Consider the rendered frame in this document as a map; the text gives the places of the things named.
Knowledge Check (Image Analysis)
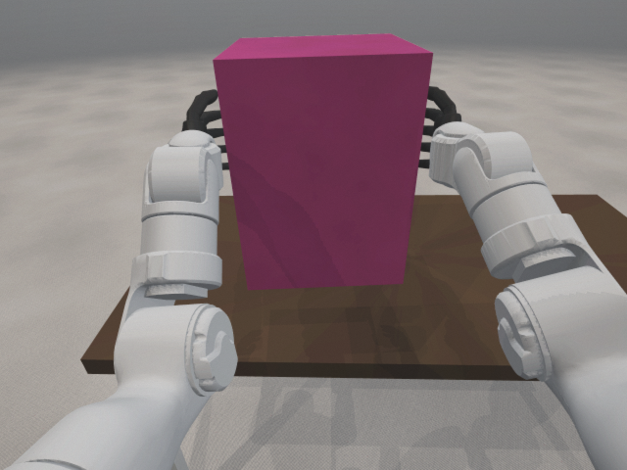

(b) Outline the robot left forearm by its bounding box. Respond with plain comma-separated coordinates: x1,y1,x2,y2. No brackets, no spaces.
114,130,223,381

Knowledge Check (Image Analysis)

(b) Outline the left robot upper arm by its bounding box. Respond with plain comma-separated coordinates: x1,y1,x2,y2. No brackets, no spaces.
4,304,238,470

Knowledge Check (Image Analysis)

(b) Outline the robot right forearm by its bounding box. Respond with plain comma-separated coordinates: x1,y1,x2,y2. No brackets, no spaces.
429,121,627,303

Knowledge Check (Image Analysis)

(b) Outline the carton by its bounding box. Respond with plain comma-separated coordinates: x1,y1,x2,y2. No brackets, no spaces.
213,33,433,290

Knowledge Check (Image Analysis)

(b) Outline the robot right hand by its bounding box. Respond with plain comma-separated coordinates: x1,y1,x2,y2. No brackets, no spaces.
418,86,461,168

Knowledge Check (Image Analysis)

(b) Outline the table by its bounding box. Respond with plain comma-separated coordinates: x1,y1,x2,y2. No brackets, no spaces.
80,195,627,470

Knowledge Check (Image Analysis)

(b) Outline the robot left hand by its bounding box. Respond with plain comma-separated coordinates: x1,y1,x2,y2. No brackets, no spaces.
181,89,229,170

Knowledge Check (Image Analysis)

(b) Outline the right robot upper arm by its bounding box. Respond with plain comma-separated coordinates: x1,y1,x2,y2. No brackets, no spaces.
495,266,627,470

